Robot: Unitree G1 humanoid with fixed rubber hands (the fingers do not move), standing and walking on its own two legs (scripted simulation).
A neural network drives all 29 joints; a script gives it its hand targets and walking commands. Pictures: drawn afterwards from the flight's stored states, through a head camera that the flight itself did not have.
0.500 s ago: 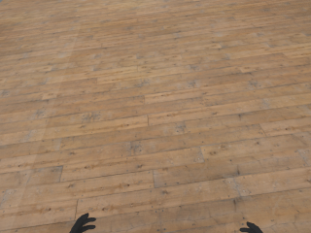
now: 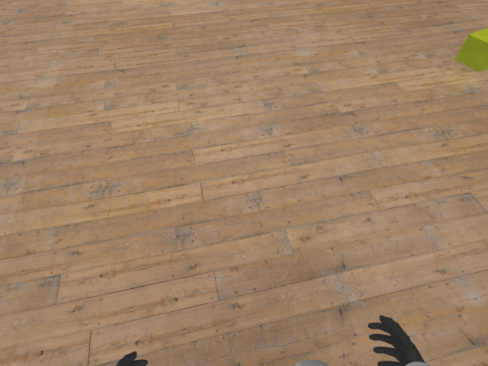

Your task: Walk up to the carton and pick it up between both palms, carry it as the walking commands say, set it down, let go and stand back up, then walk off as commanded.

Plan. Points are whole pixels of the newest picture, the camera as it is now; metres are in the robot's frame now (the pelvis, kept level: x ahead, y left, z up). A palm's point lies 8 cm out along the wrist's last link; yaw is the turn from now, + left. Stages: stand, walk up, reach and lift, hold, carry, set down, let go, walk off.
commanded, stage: walk up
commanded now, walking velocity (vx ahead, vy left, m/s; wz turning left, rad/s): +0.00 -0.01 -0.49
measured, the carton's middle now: (482, 49) +2.32 -1.76 -0.66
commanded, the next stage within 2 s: none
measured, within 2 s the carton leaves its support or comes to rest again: neither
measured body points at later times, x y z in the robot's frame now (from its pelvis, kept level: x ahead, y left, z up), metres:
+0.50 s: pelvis +0.09 -0.14 -0.03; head +0.13 -0.18 +0.42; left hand +0.26 +0.07 -0.13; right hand +0.08 -0.40 -0.18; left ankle +0.01 +0.04 -0.66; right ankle +0.06 -0.27 -0.72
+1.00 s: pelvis +0.33 -0.24 +0.00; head +0.36 -0.24 +0.45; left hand +0.48 -0.05 -0.13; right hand +0.30 -0.52 -0.11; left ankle +0.35 -0.14 -0.72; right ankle +0.17 -0.38 -0.62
